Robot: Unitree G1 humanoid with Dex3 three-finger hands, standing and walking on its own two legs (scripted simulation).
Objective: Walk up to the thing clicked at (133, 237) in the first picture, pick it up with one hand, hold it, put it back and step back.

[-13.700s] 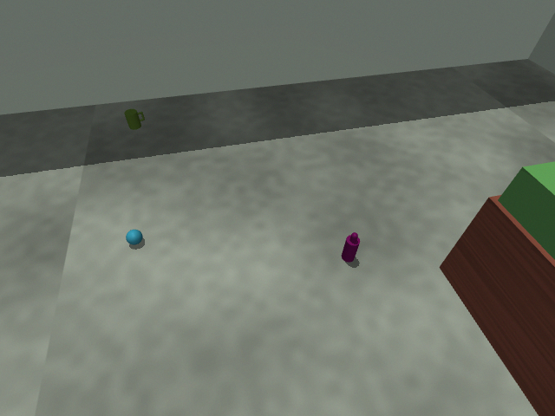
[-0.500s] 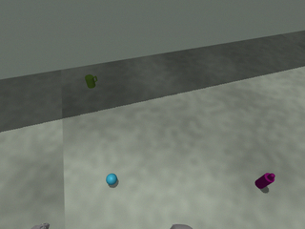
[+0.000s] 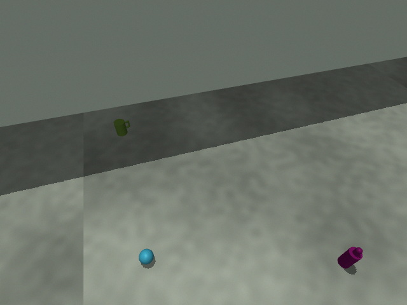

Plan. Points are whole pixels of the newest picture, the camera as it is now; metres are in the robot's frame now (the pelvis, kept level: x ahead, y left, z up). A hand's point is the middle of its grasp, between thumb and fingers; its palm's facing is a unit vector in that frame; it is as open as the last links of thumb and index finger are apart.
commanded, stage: walk up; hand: left
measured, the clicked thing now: (146, 256) +0.49 +0.26 -0.74
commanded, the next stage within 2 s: stand in 1.12 s
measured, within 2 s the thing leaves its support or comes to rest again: neither
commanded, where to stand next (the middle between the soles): +0.11 -0.01 m, yaw +3 degrees
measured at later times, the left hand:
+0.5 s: hand out of the picture +0.10 +0.24 -0.15, palm faces -0.01 -0.94 -0.34, open 7.4 cm
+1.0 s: hand out of the picture +0.12 +0.24 -0.15, palm faces -0.01 -0.94 -0.34, open 7.4 cm
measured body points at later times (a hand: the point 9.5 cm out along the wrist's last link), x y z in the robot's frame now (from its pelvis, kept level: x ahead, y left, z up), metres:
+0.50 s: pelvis +0.02 -0.01 +0.00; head +0.03 -0.01 +0.45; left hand +0.10 +0.29 -0.13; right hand +0.10 -0.30 -0.13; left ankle +0.00 +0.10 -0.74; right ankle +0.03 -0.09 -0.74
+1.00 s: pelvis +0.03 -0.01 +0.00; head +0.05 -0.01 +0.45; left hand +0.12 +0.29 -0.13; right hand +0.12 -0.31 -0.13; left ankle +0.00 +0.10 -0.74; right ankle +0.03 -0.09 -0.74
